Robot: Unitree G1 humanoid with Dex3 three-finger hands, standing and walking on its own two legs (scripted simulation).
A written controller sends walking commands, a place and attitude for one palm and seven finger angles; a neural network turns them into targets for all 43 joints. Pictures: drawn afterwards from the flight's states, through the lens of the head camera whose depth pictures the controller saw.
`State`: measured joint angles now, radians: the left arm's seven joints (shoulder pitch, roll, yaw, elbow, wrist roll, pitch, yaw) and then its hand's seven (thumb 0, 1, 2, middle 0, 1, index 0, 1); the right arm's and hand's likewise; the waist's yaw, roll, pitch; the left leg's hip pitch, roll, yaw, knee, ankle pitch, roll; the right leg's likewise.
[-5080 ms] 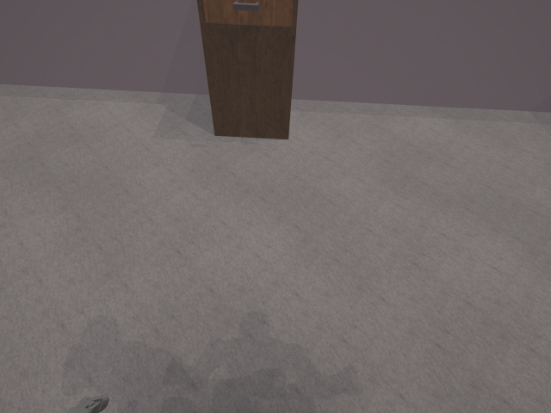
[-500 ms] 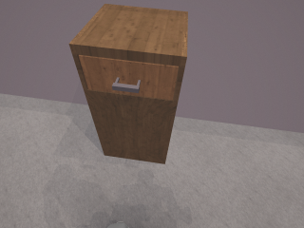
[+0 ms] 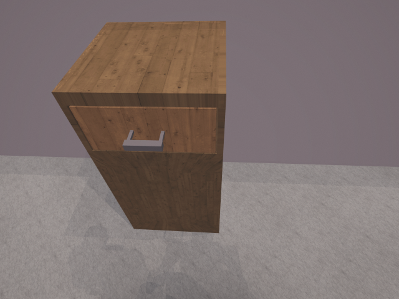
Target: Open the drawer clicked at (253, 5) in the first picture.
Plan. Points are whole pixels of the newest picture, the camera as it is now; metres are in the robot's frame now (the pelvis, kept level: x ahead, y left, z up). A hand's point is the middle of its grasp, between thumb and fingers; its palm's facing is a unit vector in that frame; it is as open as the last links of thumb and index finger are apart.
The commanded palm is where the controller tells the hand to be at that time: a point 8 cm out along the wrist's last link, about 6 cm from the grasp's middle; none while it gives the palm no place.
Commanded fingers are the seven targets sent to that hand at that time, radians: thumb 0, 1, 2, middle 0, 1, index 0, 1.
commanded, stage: come to a stop and stand still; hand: left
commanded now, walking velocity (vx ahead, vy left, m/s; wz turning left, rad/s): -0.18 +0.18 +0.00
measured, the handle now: (145, 139) +0.53 +0.18 -0.03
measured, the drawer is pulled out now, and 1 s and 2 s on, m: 0.00 0.00 0.00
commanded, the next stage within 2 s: look again from close up in 0.96 s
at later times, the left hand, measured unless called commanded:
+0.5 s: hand out of the picture -0.02 +0.22 -0.17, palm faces +0.07 -0.97 -0.23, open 7.4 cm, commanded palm none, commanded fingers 0.00 0.90 0.90 -0.20 -0.30 -0.20 -0.30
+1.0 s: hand out of the picture -0.07 +0.17 -0.17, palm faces +0.05 -0.98 -0.17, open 7.4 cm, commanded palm none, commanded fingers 0.00 0.90 0.90 -0.20 -0.30 -0.20 -0.30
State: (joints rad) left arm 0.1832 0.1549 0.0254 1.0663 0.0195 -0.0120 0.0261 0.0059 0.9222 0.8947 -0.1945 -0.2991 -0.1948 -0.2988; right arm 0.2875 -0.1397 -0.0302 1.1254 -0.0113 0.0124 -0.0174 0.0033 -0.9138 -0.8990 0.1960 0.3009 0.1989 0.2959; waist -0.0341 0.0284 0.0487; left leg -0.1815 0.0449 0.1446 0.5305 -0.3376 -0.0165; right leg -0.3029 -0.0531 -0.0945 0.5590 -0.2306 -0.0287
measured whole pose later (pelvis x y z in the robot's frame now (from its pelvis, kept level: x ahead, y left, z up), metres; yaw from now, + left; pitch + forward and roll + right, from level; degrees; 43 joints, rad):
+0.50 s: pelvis -0.04 +0.03 +0.00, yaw +1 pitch +0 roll +2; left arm 0.23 0.19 0.05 1.07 0.02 0.04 0.02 0.01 0.91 0.89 -0.20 -0.30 -0.20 -0.30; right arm 0.24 -0.15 -0.03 1.06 -0.03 0.01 -0.03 0.01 -0.92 -0.90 0.20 0.30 0.20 0.30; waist 0.01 -0.04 0.03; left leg -0.18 -0.01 0.09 0.43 -0.24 0.01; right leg -0.30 -0.05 -0.03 0.67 -0.37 0.02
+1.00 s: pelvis -0.07 +0.01 +0.01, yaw +1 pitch -2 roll +0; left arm 0.28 0.13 0.01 1.14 0.01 0.00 0.03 0.01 0.92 0.89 -0.20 -0.30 -0.20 -0.30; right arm 0.32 -0.13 0.00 1.17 -0.02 0.01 -0.03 0.00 -0.91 -0.90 0.20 0.30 0.20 0.30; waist -0.01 0.00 0.03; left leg -0.18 0.05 0.07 0.40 -0.19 -0.03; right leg -0.17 0.01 -0.06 0.41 -0.22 -0.04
